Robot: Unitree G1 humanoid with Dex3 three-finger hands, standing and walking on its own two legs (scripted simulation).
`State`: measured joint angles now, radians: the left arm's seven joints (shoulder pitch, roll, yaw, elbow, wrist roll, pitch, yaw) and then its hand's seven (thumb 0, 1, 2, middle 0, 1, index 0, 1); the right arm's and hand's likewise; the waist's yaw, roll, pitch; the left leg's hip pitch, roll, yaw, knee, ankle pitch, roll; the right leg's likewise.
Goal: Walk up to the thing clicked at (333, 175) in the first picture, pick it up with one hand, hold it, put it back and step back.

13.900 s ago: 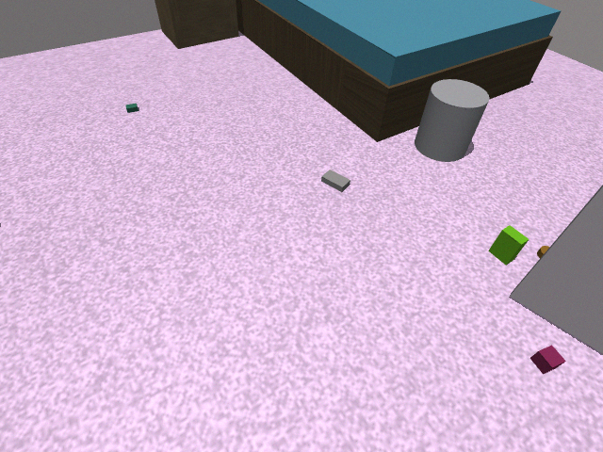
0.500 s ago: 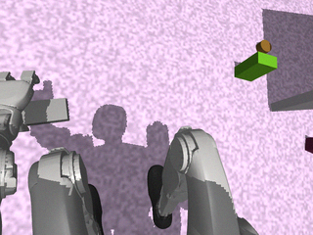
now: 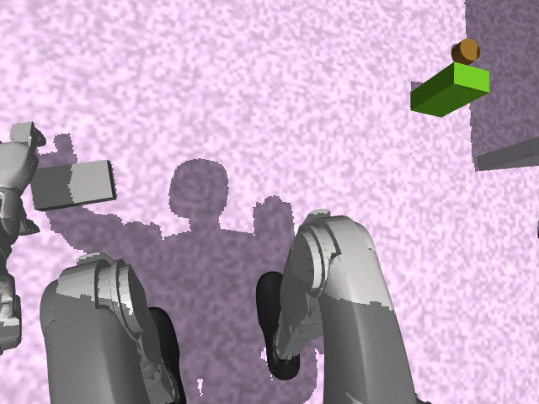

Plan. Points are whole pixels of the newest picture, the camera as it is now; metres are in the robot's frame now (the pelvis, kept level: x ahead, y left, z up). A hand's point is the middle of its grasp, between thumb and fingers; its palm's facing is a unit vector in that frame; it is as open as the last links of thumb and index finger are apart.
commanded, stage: approach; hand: left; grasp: from above
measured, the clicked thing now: (74, 185) +0.45 +0.24 -0.30
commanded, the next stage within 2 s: rest palm in 0.18 s
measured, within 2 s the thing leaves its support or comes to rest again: neither
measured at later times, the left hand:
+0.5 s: hand (38, 188) +0.43 +0.26 -0.20, palm faces -0.54 -0.09 -0.84, open 14.4 cm
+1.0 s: hand (65, 175) +0.46 +0.24 -0.26, palm faces -0.46 -0.12 -0.88, open 14.4 cm
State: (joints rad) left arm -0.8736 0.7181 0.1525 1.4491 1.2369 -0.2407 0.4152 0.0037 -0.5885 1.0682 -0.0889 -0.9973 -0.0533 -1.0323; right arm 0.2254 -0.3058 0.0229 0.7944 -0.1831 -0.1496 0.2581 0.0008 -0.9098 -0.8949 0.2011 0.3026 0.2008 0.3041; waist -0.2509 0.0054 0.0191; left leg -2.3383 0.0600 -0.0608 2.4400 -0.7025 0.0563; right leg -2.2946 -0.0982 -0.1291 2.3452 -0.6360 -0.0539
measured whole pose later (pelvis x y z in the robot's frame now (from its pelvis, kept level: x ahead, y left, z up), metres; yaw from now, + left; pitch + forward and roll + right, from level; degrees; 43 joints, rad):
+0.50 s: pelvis +0.00 +0.00 +0.00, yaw +0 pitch +34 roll -7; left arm -0.98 0.68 0.11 1.61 1.26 -0.18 0.47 0.00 -0.59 1.09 -0.09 -0.95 -0.03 -1.01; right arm 0.14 -0.31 0.04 0.76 -0.18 -0.17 0.26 0.00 -0.91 -0.90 0.20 0.30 0.20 0.30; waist -0.28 0.00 0.00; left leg -2.33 0.06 -0.05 2.43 -0.70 0.07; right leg -2.29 -0.10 -0.12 2.34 -0.64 -0.04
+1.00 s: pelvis +0.00 +0.01 -0.02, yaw -5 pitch +31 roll -12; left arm -1.03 0.83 0.19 1.75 1.31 -0.19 0.67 0.00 -0.55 1.00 -0.07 -0.96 -0.05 -0.98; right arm 0.10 -0.32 0.15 0.73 -0.27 -0.28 0.36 0.00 -0.91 -0.90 0.20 0.30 0.20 0.30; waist -0.37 -0.06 0.12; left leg -2.37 0.07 -0.14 2.54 -0.74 0.07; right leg -2.28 -0.07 -0.19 2.38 -0.63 -0.03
